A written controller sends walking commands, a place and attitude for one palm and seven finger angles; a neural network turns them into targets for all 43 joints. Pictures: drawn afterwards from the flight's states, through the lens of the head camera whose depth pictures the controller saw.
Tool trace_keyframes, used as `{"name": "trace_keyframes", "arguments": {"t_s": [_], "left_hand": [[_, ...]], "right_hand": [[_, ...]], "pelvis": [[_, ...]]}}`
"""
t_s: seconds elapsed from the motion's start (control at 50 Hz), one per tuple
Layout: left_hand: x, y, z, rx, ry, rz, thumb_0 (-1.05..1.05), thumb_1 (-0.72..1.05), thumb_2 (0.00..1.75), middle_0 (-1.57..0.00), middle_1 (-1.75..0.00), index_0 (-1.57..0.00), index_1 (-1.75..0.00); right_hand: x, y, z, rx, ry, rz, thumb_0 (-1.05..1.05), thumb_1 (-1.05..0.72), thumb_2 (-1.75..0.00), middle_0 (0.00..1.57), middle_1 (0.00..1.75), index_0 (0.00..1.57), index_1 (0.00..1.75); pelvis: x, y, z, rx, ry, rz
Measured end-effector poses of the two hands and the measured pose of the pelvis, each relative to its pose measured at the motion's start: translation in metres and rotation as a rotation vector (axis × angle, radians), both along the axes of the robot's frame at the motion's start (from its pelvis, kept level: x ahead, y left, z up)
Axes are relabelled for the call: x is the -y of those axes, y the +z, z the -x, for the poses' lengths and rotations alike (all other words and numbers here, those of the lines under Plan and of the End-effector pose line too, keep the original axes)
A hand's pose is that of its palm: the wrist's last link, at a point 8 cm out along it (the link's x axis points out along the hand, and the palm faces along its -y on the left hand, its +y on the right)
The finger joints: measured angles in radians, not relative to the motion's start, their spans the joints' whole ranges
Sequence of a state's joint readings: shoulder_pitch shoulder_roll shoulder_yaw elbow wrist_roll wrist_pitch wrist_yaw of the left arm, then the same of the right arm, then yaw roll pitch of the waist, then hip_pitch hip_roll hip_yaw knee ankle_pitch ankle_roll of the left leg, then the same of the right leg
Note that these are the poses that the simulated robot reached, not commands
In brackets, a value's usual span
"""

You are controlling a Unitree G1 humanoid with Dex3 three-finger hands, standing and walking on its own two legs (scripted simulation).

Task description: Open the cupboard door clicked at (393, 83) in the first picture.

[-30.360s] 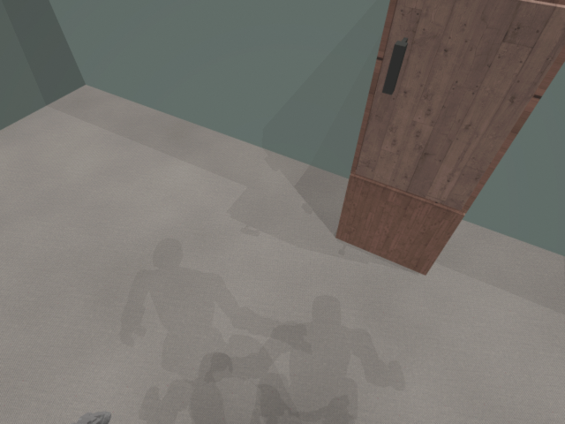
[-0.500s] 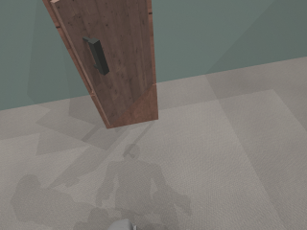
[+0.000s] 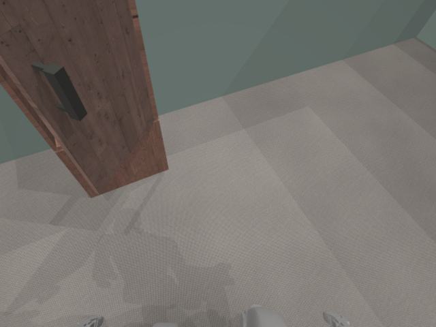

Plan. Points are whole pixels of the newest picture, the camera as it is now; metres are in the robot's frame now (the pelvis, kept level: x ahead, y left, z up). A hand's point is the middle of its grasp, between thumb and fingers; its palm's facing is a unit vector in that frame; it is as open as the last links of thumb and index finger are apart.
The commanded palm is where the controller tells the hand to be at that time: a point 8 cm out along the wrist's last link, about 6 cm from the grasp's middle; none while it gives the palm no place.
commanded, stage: walk to a spot facing it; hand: left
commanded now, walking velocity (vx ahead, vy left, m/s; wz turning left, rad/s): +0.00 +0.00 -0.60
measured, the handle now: (59, 91) +0.51 +0.39 +0.07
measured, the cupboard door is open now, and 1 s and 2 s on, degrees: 42 42 42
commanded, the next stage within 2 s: turn to face it in 1.86 s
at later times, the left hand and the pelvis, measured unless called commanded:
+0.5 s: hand (152, 300) +0.17 +0.16 -0.18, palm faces -0.30 -0.93 -0.19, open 7.4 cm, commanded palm none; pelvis +0.03 -0.01 -0.01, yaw -19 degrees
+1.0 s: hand (226, 249) +0.29 +0.01 -0.16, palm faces -0.59 -0.78 -0.20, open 7.4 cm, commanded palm none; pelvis +0.12 -0.11 +0.00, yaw -37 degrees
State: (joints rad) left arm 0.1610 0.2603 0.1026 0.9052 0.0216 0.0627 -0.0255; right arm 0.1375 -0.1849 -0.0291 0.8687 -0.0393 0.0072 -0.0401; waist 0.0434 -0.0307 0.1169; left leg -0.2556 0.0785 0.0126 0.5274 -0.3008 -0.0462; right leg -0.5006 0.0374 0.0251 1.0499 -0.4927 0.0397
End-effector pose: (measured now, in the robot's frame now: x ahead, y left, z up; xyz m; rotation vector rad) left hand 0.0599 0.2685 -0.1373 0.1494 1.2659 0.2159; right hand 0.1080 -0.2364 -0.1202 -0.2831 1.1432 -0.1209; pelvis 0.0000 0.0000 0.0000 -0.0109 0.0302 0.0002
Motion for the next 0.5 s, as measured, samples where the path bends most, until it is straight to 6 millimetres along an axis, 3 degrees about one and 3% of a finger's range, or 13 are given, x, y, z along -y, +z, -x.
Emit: {"name": "trace_keyframes", "arguments": {"t_s": [0.08, 0.16, 0.26, 0.36, 0.5], "left_hand": [[0.011, 0.008, -0.035, 0.037, -0.097, -0.011, 0.01, 0.91, 0.90, -0.20, -0.29, -0.20, -0.30], [0.028, 0.005, -0.067, 0.079, -0.196, -0.050, 0.01, 0.91, 0.90, -0.20, -0.29, -0.20, -0.30], [0.047, 0.009, -0.079, 0.052, -0.266, -0.062, 0.01, 0.91, 0.89, -0.20, -0.29, -0.20, -0.30], [0.059, 0.006, -0.089, 0.022, -0.328, -0.024, 0.01, 0.91, 0.89, -0.20, -0.30, -0.20, -0.30], [0.064, -0.011, -0.120, 0.016, -0.398, 0.045, 0.01, 0.91, 0.89, -0.21, -0.30, -0.20, -0.30]], "right_hand": [[0.019, -0.008, 0.038, -0.062, -0.089, -0.008, 0.01, -0.90, -0.90, 0.20, 0.30, 0.20, 0.30], [0.047, -0.029, 0.072, -0.106, -0.197, -0.021, 0.01, -0.90, -0.90, 0.21, 0.30, 0.20, 0.30], [0.065, -0.024, 0.093, -0.137, -0.295, -0.004, 0.01, -0.91, -0.90, 0.20, 0.30, 0.20, 0.30], [0.061, -0.008, 0.094, -0.087, -0.359, 0.002, 0.01, -0.91, -0.90, 0.20, 0.30, 0.19, 0.30], [0.034, -0.002, 0.105, -0.042, -0.414, 0.024, 0.01, -0.91, -0.90, 0.20, 0.30, 0.20, 0.30]], "pelvis": [[0.008, 0.000, -0.003, 0.009, -0.059, 0.014], [0.023, -0.016, -0.007, 0.010, -0.118, -0.009], [0.024, -0.009, -0.006, 0.021, -0.177, -0.012], [0.020, -0.002, -0.012, 0.015, -0.242, -0.021], [0.006, -0.007, -0.026, 0.000, -0.328, 0.013]]}}
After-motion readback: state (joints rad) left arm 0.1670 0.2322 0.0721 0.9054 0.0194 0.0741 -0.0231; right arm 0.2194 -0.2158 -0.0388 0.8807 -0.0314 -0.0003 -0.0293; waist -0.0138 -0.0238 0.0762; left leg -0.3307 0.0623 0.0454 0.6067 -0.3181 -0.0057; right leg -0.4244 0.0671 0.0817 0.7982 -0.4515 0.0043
